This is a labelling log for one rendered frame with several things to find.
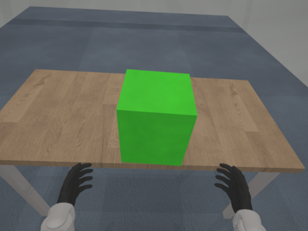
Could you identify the right robot forearm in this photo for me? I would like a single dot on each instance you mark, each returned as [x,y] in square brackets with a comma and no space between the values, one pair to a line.
[247,220]

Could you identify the carton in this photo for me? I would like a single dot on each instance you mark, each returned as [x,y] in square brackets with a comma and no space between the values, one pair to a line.
[156,114]

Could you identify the left robot hand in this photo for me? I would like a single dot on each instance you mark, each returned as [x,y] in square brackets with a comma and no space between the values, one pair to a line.
[70,188]

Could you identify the table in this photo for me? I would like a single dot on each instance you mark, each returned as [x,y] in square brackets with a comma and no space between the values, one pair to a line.
[62,118]

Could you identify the right robot hand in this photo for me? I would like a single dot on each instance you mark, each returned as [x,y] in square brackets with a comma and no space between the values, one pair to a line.
[238,190]

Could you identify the left robot forearm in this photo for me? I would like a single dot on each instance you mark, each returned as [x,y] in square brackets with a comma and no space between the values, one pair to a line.
[60,217]

